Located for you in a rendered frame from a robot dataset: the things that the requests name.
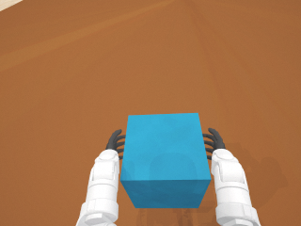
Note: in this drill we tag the robot left forearm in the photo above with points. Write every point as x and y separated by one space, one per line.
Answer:
102 191

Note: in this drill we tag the robot right forearm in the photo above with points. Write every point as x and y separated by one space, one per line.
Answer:
234 206

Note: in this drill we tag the robot left hand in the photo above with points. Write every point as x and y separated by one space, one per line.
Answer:
113 142

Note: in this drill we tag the robot right hand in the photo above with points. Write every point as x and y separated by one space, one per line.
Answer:
216 143

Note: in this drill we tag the carton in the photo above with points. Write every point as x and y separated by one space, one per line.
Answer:
164 163

